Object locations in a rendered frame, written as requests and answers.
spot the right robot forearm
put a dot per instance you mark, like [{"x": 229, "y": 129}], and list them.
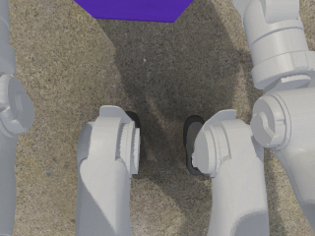
[{"x": 277, "y": 43}]

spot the carton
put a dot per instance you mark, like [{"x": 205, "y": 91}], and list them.
[{"x": 158, "y": 11}]

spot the robot right thigh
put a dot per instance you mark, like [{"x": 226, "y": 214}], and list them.
[{"x": 239, "y": 194}]

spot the left robot forearm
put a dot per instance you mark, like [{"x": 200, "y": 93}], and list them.
[{"x": 7, "y": 53}]

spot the right robot foot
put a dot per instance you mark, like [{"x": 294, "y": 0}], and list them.
[{"x": 191, "y": 129}]

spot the robot left upper arm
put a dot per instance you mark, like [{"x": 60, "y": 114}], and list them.
[{"x": 16, "y": 116}]

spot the robot right upper arm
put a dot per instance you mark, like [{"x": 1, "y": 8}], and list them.
[{"x": 284, "y": 120}]

